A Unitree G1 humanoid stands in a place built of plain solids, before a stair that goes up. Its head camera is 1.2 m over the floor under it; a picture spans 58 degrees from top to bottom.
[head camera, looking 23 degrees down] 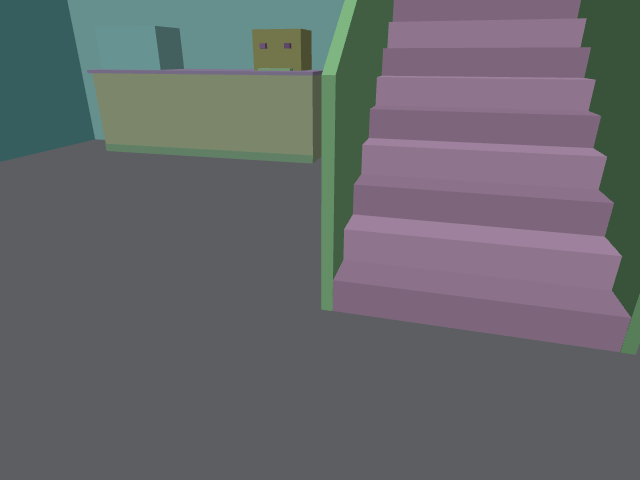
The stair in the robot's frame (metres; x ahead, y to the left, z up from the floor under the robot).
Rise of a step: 0.18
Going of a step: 0.24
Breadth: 1.30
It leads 15 degrees to the right of straight ahead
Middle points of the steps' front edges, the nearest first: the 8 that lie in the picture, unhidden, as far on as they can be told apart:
1.73 -0.69 0.18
1.96 -0.76 0.36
2.20 -0.82 0.54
2.43 -0.88 0.72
2.66 -0.94 0.89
2.90 -1.01 1.07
3.13 -1.07 1.25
3.36 -1.13 1.43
